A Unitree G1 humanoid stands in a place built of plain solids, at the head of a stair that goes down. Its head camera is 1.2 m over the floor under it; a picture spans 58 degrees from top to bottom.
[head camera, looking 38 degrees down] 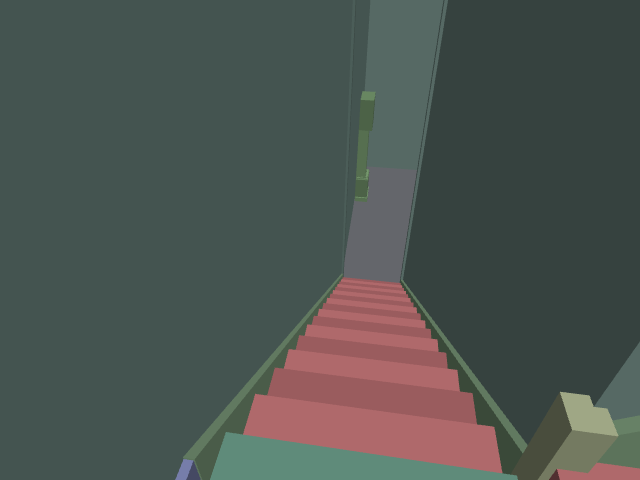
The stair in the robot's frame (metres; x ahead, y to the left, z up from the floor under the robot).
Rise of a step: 0.19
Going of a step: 0.25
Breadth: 0.83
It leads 9 degrees to the right of straight ahead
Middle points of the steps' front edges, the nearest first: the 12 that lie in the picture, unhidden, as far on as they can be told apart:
0.58 -0.13 0.00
0.82 -0.18 -0.19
1.07 -0.22 -0.39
1.32 -0.25 -0.58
1.57 -0.29 -0.77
1.82 -0.33 -0.97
2.07 -0.37 -1.16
2.32 -0.40 -1.35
2.56 -0.44 -1.54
2.81 -0.48 -1.74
3.06 -0.51 -1.93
3.31 -0.55 -2.12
